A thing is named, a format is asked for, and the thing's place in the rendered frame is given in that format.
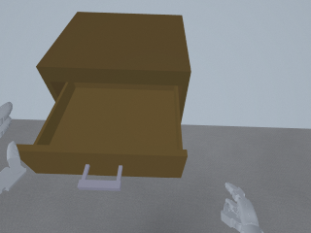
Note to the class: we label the handle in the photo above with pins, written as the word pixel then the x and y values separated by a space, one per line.
pixel 85 184

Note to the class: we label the robot right hand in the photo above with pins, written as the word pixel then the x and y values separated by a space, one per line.
pixel 240 214

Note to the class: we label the robot left hand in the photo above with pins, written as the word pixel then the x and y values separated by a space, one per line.
pixel 9 176

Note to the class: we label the drawer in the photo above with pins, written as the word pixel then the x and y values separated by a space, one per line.
pixel 107 125

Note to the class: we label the cabinet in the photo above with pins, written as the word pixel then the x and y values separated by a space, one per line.
pixel 119 48

